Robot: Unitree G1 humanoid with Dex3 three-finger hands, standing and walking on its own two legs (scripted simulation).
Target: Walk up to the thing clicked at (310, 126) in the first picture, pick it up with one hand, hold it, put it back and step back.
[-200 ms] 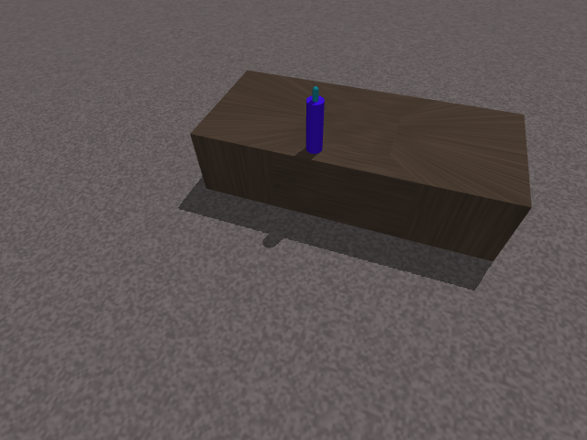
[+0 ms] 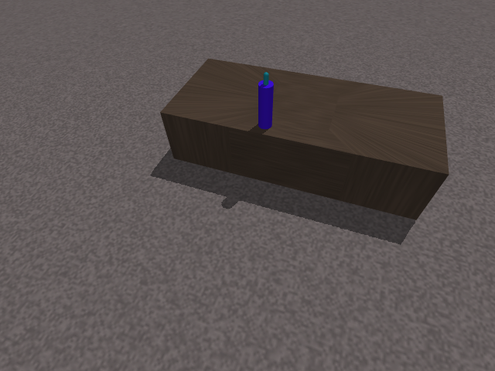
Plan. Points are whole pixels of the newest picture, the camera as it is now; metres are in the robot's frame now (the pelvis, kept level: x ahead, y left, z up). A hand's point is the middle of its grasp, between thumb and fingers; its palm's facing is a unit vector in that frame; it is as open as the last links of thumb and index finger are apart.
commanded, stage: stand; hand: left
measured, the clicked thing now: (265, 100) +1.23 -0.06 -0.32
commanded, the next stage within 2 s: walk up in 0.92 s
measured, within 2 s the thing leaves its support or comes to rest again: neither
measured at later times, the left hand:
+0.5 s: hand out of the picture +0.08 +0.25 -0.16, palm faces -0.03 -0.94 -0.34, open 7.4 cm
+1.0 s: hand out of the picture +0.08 +0.25 -0.16, palm faces -0.07 -0.94 -0.33, open 7.4 cm
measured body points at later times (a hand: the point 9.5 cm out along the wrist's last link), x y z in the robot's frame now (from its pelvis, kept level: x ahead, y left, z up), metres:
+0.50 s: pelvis +0.01 +0.00 +0.00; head +0.02 +0.00 +0.45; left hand +0.08 +0.30 -0.13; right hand +0.09 -0.30 -0.13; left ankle +0.00 +0.13 -0.75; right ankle +0.00 -0.12 -0.75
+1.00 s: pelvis +0.01 +0.00 +0.00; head +0.02 +0.00 +0.45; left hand +0.09 +0.30 -0.13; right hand +0.09 -0.31 -0.13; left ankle +0.00 +0.13 -0.74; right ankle +0.00 -0.12 -0.74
